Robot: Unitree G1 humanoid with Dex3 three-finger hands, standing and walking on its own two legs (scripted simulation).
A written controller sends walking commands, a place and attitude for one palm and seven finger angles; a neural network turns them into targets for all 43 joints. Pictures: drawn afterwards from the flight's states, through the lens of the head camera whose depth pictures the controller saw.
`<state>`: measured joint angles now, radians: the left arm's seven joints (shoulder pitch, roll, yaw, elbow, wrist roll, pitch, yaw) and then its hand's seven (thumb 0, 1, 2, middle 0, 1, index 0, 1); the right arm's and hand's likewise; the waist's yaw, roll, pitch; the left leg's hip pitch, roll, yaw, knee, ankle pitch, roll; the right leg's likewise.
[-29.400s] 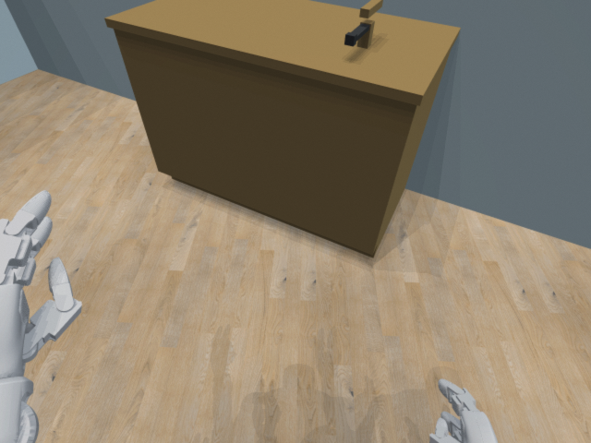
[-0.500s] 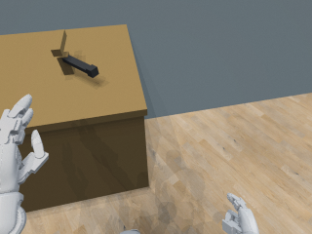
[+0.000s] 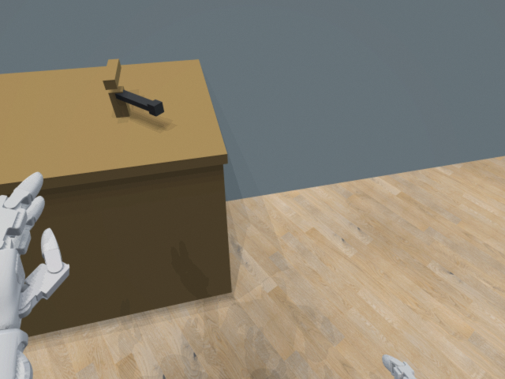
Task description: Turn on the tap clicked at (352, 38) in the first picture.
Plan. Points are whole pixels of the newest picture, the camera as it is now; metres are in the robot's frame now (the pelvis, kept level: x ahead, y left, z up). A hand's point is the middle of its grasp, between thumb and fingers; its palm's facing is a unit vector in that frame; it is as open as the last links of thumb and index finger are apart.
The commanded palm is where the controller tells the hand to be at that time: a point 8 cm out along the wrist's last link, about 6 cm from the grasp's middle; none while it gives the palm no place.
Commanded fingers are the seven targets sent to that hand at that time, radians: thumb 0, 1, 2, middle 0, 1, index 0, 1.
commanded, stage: stop stepping back and stand still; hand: left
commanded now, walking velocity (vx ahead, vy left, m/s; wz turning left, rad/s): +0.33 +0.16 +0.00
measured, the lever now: (155, 107) +0.69 +0.31 +0.10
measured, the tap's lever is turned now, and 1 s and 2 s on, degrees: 44 44 44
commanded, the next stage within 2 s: stand and check the lever's angle in 0.60 s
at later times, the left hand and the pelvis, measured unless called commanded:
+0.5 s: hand (47, 288) +0.17 +0.25 +0.17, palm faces +0.49 -0.79 -0.37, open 7.4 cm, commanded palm +0.11 +0.29 +0.17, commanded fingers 0.00 0.90 0.90 -0.20 -0.30 -0.20 -0.30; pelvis -0.03 +0.00 -0.01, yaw +3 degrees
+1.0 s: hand (70, 273) +0.19 +0.24 +0.16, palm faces +0.41 -0.83 -0.38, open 7.4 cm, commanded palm +0.14 +0.29 +0.17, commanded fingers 0.00 0.90 0.90 -0.20 -0.30 -0.20 -0.30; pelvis -0.01 +0.00 +0.00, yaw +2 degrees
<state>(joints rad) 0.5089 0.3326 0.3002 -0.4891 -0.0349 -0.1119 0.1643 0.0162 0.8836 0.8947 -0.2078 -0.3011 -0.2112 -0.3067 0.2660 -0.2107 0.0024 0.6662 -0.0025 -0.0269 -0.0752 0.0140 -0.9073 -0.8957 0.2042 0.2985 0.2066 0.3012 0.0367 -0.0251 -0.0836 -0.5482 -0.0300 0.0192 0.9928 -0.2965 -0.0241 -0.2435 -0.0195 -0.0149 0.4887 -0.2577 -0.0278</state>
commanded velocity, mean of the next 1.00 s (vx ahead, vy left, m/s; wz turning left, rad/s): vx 0.06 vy -0.01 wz -0.01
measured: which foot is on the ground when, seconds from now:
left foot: up 0.00-0.14, down 0.16-1.00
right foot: down 0.00-1.00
